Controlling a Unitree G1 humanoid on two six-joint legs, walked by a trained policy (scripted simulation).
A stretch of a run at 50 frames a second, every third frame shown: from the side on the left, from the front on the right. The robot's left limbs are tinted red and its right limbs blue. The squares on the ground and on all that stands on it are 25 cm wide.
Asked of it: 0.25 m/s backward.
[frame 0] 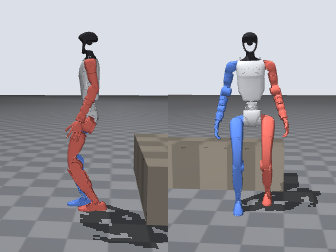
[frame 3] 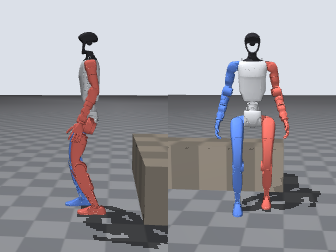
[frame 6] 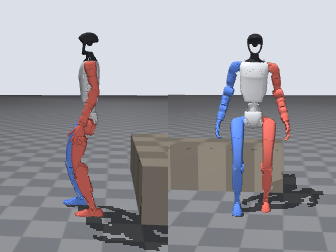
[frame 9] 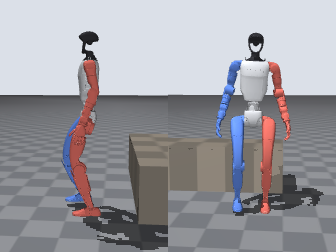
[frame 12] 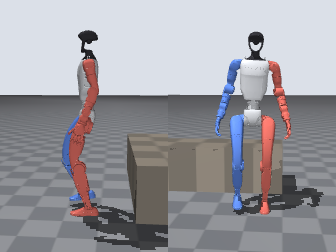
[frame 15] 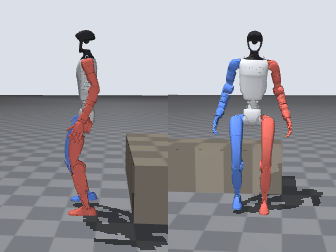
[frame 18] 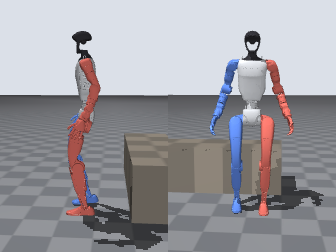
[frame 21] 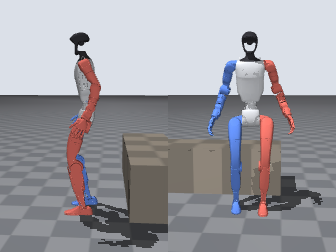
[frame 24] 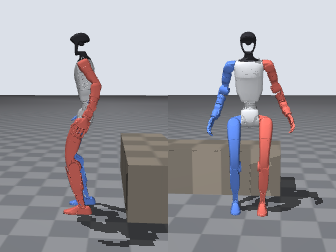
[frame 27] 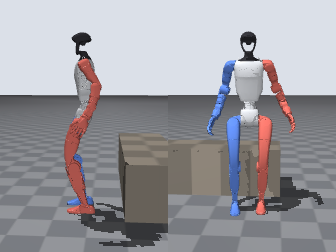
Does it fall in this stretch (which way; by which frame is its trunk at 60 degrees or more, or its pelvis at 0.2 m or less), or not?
no
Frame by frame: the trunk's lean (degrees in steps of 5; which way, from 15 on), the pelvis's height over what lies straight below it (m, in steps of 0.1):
0: 0, 0.8
3: 0, 0.8
6: 0, 0.8
9: 5, 0.8
12: 5, 0.8
15: 5, 0.8
18: 5, 0.8
21: 10, 0.8
24: 10, 0.8
27: 5, 0.8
